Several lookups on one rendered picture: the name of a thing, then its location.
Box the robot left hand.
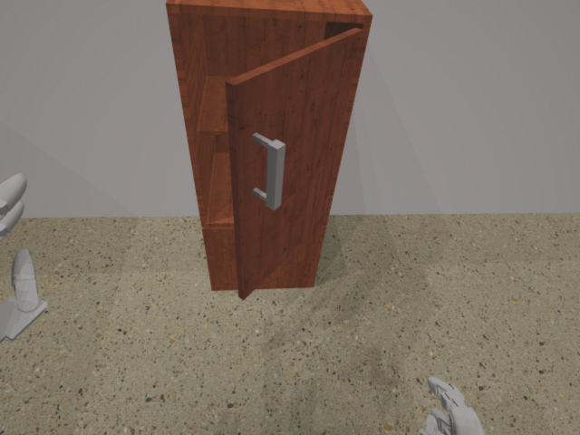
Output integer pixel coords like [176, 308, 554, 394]
[0, 174, 47, 343]

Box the handle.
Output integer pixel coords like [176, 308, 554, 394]
[252, 133, 285, 211]

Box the cupboard door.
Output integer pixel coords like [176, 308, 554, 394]
[226, 27, 363, 301]

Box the robot right hand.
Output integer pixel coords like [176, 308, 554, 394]
[420, 376, 485, 435]

